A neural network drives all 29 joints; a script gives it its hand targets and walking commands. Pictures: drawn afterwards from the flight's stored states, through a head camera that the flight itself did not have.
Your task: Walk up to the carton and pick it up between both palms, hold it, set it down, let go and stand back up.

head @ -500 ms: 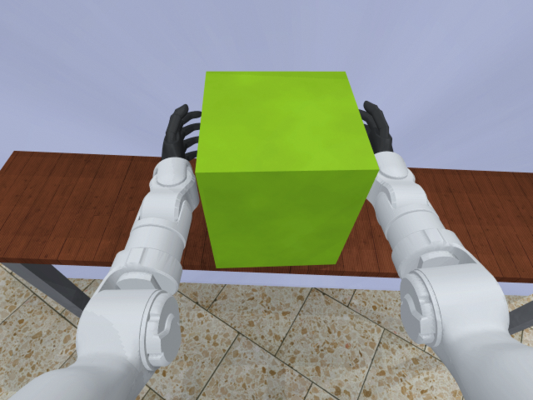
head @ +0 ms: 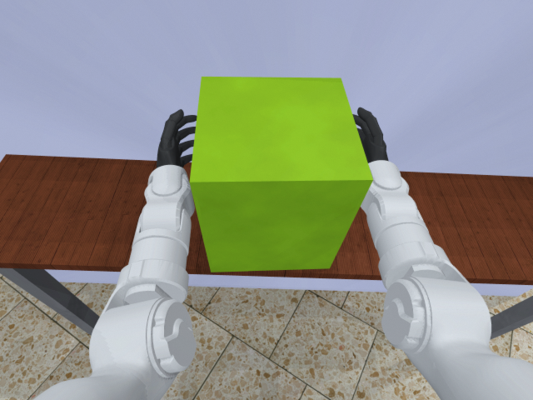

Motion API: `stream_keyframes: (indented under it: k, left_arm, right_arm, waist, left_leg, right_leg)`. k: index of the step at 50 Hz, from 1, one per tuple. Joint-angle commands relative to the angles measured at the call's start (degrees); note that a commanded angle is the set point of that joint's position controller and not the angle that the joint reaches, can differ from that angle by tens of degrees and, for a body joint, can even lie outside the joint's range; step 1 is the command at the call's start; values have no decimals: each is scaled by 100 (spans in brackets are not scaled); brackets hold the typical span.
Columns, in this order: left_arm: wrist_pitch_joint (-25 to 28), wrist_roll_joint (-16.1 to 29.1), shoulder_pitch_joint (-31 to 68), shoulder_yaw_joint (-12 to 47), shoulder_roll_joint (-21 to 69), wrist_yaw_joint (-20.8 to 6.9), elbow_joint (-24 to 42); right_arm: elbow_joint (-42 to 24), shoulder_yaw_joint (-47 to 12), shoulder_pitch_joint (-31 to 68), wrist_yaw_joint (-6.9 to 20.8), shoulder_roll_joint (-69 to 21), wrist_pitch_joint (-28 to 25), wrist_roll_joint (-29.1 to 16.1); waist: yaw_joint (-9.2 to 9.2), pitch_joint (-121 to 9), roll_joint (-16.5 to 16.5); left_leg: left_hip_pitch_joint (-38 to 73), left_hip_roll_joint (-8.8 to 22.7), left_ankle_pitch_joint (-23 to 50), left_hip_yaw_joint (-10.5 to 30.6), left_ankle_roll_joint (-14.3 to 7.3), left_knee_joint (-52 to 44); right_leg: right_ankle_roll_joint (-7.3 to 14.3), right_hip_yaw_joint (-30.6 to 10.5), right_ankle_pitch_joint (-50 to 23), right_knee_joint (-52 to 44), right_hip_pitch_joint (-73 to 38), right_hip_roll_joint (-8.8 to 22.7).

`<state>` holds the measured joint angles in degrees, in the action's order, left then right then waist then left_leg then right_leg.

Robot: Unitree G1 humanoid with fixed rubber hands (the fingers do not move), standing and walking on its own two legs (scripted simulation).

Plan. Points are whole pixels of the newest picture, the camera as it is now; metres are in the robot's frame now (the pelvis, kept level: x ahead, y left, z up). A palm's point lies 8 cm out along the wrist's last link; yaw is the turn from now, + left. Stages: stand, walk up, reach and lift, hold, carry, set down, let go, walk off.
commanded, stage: reach and lift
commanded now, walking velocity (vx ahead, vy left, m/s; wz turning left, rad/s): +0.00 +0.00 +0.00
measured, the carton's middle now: (271, 181) +0.44 +0.03 +0.06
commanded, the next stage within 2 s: none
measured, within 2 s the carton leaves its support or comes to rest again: leaves its support in 0.94 s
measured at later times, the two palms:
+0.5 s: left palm (168, 170) +0.41 +0.18 +0.11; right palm (371, 170) +0.44 -0.12 +0.11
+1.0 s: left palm (166, 174) +0.40 +0.18 +0.11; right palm (373, 173) +0.42 -0.12 +0.12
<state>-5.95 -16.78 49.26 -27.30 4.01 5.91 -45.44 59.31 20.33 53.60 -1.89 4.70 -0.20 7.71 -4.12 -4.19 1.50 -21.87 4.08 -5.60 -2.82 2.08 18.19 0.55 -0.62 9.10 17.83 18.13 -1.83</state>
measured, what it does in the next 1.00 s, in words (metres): stands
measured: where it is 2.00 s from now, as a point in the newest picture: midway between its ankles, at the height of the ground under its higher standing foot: outside the picture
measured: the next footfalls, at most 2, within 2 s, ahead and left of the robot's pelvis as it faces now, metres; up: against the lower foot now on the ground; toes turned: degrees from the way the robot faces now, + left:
none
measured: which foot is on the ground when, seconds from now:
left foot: down 0.00-1.00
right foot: down 0.00-1.00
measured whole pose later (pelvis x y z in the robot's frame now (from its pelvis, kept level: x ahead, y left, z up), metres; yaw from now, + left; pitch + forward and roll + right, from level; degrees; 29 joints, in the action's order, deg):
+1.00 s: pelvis +0.01 +0.00 +0.00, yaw +1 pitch +3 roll +0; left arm -5.6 -20.8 39.3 -27.5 7.7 2.0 -36.2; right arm 54.4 26.8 43.2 -0.2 -1.4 -10.7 17.8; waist -2.6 -3.0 2.7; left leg -12.9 3.0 -6.7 -2.3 1.9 16.5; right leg 0.3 0.3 10.8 16.7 9.1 -0.7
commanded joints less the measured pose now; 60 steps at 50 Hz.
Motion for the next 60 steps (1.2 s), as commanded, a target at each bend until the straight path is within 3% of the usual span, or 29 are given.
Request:
stream_keyframes:
  k: [1, 7, 11, 19, 37, 47, 51, 55, 60]
  left_arm:
    - [187, -507, 2491, 1129, 2610, -877, 466]
    - [-16, -651, 2077, 966, 2400, -960, 616]
    - [-95, -531, 2010, 1198, 2490, -930, 832]
    - [-309, -437, 1727, 1494, 2669, -880, 1121]
    - [-267, -379, 1743, 1600, 2737, -950, 1213]
    - [383, -291, 2419, 1966, 2996, -820, 1347]
    - [705, -251, 2778, 2064, 3015, -799, 1252]
    - [956, -338, 3056, 1956, 2930, -804, 1056]
    - [601, -518, 3111, 1632, 2732, -888, 775]
  right_arm:
    - [-1035, -668, 2692, 966, -3156, -574, 966]
    - [-894, -587, 2304, 990, -3304, -621, 1155]
    - [-1010, -721, 2322, 995, -3294, -686, 1072]
    - [-897, -811, 2096, 980, -3176, -684, 923]
    - [-1161, -1072, 2046, 875, -3357, -808, 962]
    - [-1266, -1159, 2572, 784, -3406, -1652, 1159]
    - [-1242, -1156, 2872, 703, -3344, -2096, 1278]
    - [-993, -1031, 3045, 648, -3239, -2369, 1435]
    - [-480, -627, 2921, 679, -3093, -2017, 1481]
  waist:
    - [-64, -3560, 22]
    - [-115, -2275, 169]
    - [-166, -2201, 33]
    - [-100, -2150, -139]
    - [-10, -2336, 64]
    - [89, -3233, -14]
    - [133, -3485, 47]
    - [143, -3414, 121]
    - [137, -2379, 150]
  left_leg:
    - [1909, -412, 1700, -489, -27, 140]
    - [1663, -428, 1229, -602, -191, -145]
    - [2058, -388, 1590, -615, -137, -32]
    - [2665, -340, 2098, -562, -78, 172]
    - [2132, -382, 1692, -549, -189, -8]
    - [2300, -311, 2350, -542, -58, 163]
    - [2162, -302, 2259, -559, -52, 114]
    - [2027, -310, 1802, -607, -92, -79]
    - [1971, -323, 483, -681, -218, -486]
  right_leg:
    - [-383, 391, -3092, 299, -1941, 50]
    - [-495, 420, -2703, 250, -2139, 97]
    - [-433, 489, -2493, 156, -1823, 38]
    - [-326, 585, -2178, -9, -1317, -39]
    - [-414, 548, -2769, 163, -1881, 65]
    - [-361, 679, -3606, 306, -2100, 69]
    - [-411, 701, -3898, 347, -2313, 124]
    - [-427, 705, -3504, 260, -2402, 164]
    - [-353, 671, -1521, -138, -2045, 243]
